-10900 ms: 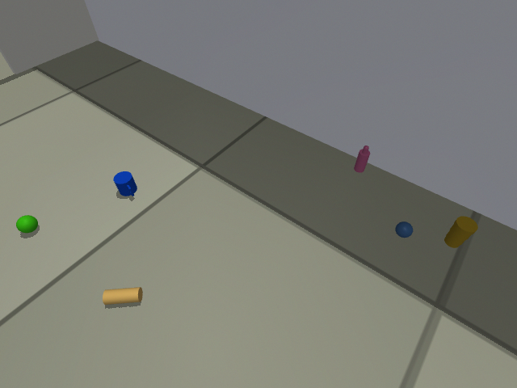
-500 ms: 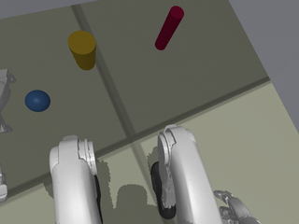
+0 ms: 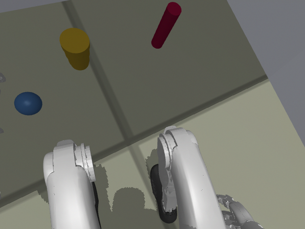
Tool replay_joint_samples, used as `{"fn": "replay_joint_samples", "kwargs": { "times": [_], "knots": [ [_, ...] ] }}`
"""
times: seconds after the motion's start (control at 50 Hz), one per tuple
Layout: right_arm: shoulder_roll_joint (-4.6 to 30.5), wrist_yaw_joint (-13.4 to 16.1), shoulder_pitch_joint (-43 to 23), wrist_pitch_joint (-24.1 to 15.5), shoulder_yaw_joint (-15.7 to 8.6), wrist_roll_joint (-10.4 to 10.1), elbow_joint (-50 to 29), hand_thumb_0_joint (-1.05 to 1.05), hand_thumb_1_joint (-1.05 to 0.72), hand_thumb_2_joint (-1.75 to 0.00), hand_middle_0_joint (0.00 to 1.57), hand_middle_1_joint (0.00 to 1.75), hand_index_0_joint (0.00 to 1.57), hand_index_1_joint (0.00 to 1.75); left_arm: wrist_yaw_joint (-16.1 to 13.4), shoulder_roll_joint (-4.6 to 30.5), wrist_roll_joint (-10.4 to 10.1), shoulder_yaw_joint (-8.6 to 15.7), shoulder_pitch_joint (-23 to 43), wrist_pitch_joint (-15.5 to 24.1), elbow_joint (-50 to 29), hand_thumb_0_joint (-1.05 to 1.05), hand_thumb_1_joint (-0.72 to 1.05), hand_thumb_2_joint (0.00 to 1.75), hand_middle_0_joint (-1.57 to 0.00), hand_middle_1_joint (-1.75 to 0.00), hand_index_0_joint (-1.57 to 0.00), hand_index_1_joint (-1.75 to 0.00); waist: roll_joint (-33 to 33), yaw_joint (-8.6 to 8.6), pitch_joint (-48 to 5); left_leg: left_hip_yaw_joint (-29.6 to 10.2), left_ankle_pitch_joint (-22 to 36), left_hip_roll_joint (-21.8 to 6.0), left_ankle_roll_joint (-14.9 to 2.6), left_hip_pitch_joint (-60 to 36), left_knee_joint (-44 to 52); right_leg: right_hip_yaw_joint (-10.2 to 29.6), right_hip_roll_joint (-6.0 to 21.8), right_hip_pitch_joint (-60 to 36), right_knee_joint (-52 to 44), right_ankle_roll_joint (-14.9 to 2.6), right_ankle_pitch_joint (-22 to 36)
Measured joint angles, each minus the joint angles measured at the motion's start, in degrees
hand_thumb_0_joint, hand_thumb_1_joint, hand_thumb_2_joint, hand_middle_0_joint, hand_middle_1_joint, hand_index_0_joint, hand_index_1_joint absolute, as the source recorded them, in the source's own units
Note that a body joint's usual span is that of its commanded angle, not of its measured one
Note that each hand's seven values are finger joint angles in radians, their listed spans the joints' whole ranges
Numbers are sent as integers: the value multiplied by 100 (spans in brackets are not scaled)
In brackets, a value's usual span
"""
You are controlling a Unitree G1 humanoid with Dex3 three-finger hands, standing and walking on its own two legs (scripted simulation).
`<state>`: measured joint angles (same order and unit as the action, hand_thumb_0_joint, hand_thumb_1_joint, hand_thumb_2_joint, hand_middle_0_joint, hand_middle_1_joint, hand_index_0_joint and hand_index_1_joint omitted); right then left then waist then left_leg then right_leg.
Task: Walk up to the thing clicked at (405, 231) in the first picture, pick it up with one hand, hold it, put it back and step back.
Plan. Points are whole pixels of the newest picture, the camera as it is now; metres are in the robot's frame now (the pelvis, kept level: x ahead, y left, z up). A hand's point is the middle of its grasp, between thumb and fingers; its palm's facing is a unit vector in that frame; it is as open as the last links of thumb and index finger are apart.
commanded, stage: rise first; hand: left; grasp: from above
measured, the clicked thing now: (28, 103) +0.46 +0.32 -0.29
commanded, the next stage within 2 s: approach in 1.32 s
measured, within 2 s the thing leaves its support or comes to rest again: neither
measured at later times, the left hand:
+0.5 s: hand out of the picture +0.42 +0.36 -0.16, palm faces -0.43 -0.10 -0.90, open 14.1 cm
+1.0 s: hand out of the picture +0.41 +0.36 -0.16, palm faces -0.43 -0.10 -0.90, open 13.9 cm
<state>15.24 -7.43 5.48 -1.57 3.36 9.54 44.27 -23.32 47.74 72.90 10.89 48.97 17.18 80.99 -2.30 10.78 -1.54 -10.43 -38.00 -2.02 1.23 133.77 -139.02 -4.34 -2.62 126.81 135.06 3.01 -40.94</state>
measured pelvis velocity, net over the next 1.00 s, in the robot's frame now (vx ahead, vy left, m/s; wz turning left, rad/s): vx -0.01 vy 0.00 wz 0.00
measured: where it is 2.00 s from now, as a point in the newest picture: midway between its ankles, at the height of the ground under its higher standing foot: (129, 210)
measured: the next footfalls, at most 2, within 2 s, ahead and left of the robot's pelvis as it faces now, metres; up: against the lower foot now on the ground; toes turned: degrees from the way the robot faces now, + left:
none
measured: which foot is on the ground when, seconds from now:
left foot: down 0.00-1.00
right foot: down 0.00-1.00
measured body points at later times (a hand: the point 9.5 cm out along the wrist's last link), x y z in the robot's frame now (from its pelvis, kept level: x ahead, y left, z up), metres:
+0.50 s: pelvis +0.00 +0.00 +0.00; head +0.23 +0.09 +0.38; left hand +0.44 +0.36 -0.11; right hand +0.08 -0.27 -0.10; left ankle +0.08 +0.14 -0.29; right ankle +0.10 -0.13 -0.29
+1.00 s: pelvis -0.01 +0.00 +0.00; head +0.22 +0.09 +0.38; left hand +0.43 +0.36 -0.11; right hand +0.07 -0.27 -0.10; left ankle +0.08 +0.14 -0.29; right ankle +0.10 -0.13 -0.29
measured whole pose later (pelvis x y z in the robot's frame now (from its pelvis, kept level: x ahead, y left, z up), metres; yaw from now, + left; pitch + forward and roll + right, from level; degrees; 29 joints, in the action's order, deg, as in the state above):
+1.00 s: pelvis -0.01 +0.00 +0.00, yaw +0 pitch +31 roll -9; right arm 15.6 -7.7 6.4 -1.7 4.5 9.1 43.7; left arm -21.6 49.0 73.0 9.7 50.0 17.2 81.3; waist -2.2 11.6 -1.3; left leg -10.6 -36.9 -1.6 1.1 133.6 -138.8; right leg -4.6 -2.5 126.3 134.6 3.1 -39.9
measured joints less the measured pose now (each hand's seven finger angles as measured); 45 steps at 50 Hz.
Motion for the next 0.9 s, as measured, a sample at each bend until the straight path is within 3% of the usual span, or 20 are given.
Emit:
{"fn": "replay_joint_samples", "kwargs": {
  "times": [0.24, 0.42, 0.9],
  "knots": [
    [12, -34, 34, -16, 41, 19, -21, 0, -91, -90, 21, 30, 20, 30, 78, 124, -31, 55, 57, -81, -36, 0, -55, 103, -10, -101, -8, -103, -12, 65, 76, -32, -29, 6, 6, 7, -52, -22, -6, -6, 31, 9, -20],
    [16, -54, 81, 32, 15, -33, -52, 0, -91, -90, 21, 30, 20, 30, 243, 62, -115, 4, -49, -62, -261, 0, -55, 103, -12, -99, -9, -102, 36, 23, 49, -28, -17, 7, -7, -10, -14, -24, -4, -30, -17, 15, -7],
    [42, -25, 70, 19, 112, -55, -70, 0, -91, -90, 20, 30, 20, 30, 219, 110, 10, -123, 87, 14, -2, 0, -52, 101, -16, -95, -13, -98, 26, 61, 2, -26, 96, 35, -14, -32, 39, -29, 11, -65, -67, 16, 90]
  ]
}}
